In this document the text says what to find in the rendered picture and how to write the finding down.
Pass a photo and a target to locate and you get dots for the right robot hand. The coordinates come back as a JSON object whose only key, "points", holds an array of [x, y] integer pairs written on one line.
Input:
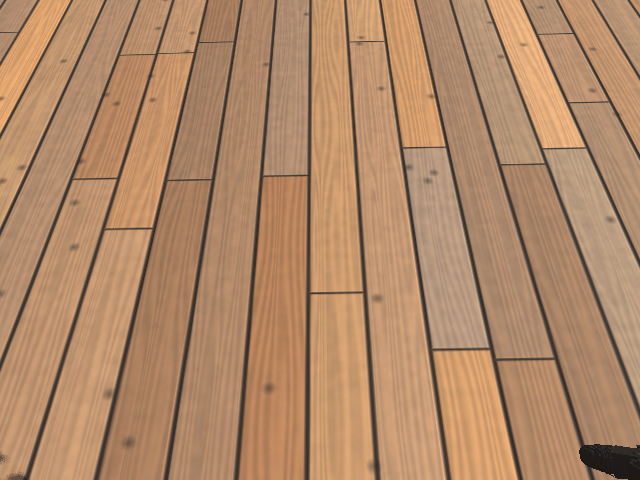
{"points": [[623, 462]]}

